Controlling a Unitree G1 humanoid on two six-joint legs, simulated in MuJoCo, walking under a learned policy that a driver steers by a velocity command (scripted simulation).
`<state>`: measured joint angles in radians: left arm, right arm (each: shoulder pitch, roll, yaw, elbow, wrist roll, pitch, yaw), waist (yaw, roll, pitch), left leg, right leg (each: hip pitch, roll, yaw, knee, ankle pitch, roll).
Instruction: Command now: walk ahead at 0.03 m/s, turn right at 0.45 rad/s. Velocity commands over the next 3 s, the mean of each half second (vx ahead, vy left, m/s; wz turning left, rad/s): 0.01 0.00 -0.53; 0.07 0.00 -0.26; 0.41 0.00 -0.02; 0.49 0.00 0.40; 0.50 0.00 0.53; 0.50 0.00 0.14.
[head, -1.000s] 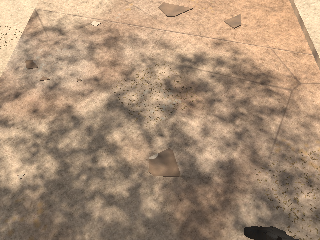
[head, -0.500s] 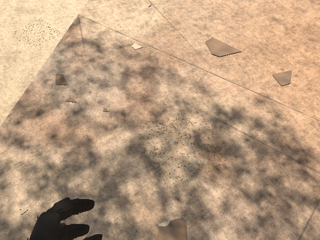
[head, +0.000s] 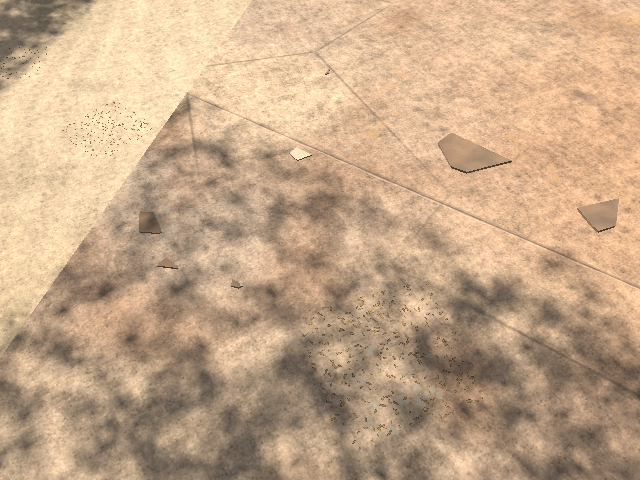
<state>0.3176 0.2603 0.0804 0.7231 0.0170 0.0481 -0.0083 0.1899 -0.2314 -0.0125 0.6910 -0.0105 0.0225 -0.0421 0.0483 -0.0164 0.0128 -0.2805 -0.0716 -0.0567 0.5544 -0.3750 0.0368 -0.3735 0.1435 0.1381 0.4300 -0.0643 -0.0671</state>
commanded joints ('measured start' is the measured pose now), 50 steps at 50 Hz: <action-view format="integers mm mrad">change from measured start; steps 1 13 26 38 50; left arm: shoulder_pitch -4 -124 -90 -59 -75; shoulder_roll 66 80 169 139 103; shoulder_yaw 23 12 21 -4 -12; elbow -86 -113 -153 -112 -82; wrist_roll -22 -5 -9 11 26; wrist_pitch -9 31 -13 -31 -61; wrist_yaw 9 -34 14 17 -30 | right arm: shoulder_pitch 132 80 -17 -5 116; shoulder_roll -180 -162 -144 -107 -144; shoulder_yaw -46 -61 -66 -42 -51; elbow -51 -82 -109 -54 6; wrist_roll -11 -22 -4 -4 -4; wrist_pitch -32 -34 0 23 -61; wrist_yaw -27 -6 16 23 36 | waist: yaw -58 -86 -40 -13 -47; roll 65 176 -101 -116 131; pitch -68 -48 7 -25 74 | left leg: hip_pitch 242 259 -360 -123 168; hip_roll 236 319 118 63 291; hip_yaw -231 -31 13 61 -276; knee -325 -183 541 211 -463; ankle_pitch -90 615 -73 -32 -173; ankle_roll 91 181 -72 -48 170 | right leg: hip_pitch -134 -181 261 204 -227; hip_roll -105 -111 -353 -305 -131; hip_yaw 204 -140 189 166 -119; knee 42 512 -99 -90 511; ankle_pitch -505 -404 255 140 -278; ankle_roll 43 137 -156 -155 41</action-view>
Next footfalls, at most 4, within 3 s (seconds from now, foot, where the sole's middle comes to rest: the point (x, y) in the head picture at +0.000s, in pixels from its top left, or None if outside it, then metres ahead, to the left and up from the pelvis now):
0.42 right None -0.02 -0.11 -0.77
0.88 left None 0.07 0.05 -0.77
1.26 right None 0.11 -0.21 -0.77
1.76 left None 0.49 -0.19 -0.77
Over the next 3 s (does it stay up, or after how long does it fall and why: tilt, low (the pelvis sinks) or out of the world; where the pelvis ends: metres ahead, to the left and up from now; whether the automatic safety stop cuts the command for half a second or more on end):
stays up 0.97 -0.22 0.01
